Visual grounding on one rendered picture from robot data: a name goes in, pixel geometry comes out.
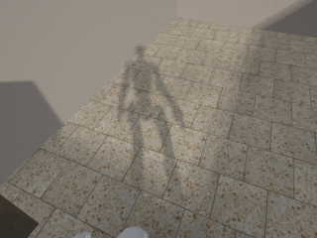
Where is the left robot thigh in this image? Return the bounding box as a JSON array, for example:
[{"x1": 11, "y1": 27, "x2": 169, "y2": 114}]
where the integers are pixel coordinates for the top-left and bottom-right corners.
[{"x1": 117, "y1": 227, "x2": 149, "y2": 238}]

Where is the cabinet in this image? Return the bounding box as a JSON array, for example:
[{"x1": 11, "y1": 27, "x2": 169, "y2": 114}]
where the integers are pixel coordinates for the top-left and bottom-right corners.
[{"x1": 0, "y1": 194, "x2": 39, "y2": 238}]

